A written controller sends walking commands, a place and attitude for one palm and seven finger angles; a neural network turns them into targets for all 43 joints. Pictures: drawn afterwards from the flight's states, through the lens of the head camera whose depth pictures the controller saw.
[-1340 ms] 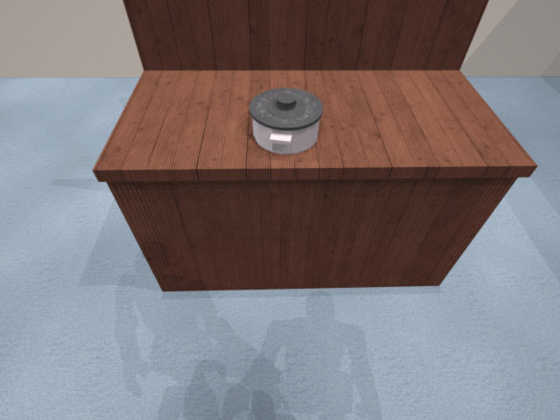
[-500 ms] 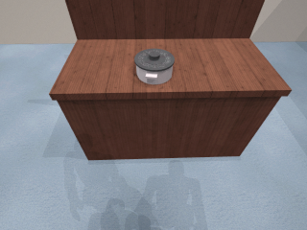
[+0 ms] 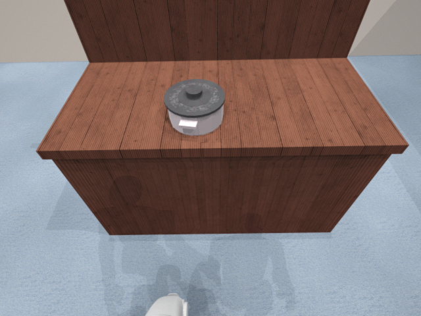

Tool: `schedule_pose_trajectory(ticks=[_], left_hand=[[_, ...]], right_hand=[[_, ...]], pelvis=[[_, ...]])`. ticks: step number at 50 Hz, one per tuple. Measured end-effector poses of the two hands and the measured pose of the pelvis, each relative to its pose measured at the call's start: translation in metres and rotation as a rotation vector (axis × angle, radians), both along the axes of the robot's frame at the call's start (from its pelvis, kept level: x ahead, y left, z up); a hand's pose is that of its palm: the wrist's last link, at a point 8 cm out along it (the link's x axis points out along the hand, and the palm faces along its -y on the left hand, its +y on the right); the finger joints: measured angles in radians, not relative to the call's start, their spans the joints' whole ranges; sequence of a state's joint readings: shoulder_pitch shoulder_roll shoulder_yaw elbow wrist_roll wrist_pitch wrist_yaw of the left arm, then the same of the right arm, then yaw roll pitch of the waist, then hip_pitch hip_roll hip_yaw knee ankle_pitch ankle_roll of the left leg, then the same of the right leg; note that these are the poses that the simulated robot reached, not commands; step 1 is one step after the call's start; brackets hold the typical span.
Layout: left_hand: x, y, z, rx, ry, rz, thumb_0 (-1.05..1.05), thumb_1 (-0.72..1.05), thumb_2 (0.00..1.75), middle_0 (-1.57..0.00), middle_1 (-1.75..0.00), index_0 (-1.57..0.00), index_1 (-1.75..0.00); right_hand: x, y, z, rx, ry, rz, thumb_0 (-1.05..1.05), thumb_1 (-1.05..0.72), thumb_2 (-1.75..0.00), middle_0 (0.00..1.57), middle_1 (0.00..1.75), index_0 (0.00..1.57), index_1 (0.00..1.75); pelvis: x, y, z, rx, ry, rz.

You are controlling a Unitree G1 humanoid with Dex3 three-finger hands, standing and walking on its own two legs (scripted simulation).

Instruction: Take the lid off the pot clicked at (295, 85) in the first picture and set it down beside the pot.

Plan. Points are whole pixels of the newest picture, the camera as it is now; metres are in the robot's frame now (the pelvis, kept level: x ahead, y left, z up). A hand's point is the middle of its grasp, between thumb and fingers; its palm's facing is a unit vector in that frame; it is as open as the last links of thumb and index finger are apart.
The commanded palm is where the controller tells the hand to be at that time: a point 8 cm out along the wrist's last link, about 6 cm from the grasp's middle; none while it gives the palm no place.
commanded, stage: take the last steps up to it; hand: left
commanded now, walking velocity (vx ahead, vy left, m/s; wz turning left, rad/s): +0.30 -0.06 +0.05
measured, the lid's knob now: (194, 91) +0.73 +0.10 +0.01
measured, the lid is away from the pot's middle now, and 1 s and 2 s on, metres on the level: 0.00 0.00 0.00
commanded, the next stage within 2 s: come to a stop and stand still in 0.42 s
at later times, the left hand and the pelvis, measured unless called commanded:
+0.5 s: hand (148, 275) +0.24 +0.17 -0.17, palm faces +0.05 -0.98 -0.20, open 7.3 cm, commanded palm none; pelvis +0.19 -0.02 +0.00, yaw +0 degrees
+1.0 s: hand (145, 257) +0.29 +0.20 -0.20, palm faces +0.09 -0.97 -0.22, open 7.3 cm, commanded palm none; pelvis +0.23 +0.00 -0.02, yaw +2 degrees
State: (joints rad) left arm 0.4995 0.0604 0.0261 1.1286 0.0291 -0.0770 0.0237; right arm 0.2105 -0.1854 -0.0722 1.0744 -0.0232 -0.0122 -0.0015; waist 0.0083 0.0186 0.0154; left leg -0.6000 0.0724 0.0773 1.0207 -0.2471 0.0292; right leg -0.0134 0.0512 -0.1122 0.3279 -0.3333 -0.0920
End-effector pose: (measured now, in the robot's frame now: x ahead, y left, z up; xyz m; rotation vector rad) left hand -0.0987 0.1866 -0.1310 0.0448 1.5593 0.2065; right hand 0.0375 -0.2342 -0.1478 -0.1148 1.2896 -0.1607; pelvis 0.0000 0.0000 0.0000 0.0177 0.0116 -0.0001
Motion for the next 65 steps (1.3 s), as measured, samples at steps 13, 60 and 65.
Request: schedule_pose_trajectory(ticks=[13,60,65], left_hand=[[0.107,0.001,-0.031,-0.051,0.041,0.001,0.01,0.90,0.90,-0.20,-0.30,-0.20,-0.30],[0.310,0.112,-0.027,0.082,-0.226,-0.033,0.01,0.91,0.90,-0.19,-0.30,-0.20,-0.30],[0.267,0.121,-0.022,0.072,-0.123,-0.044,0.01,0.91,0.90,-0.19,-0.30,-0.20,-0.30]], right_hand=[[0.175,0.035,0.000,0.018,-0.227,0.051,0.00,-0.91,-0.90,0.20,0.30,0.20,0.30],[0.248,0.053,0.029,-0.083,-0.108,0.098,0.00,-0.91,-0.90,0.20,0.30,0.20,0.30],[0.221,0.071,0.022,-0.064,-0.083,0.055,0.00,-0.92,-0.90,0.20,0.30,0.20,0.30]], pelvis=[[0.111,0.004,-0.021,-0.008,-0.032,-0.021],[0.203,0.044,-0.004,-0.041,-0.036,0.027],[0.193,0.063,-0.002,-0.033,-0.020,0.016]])
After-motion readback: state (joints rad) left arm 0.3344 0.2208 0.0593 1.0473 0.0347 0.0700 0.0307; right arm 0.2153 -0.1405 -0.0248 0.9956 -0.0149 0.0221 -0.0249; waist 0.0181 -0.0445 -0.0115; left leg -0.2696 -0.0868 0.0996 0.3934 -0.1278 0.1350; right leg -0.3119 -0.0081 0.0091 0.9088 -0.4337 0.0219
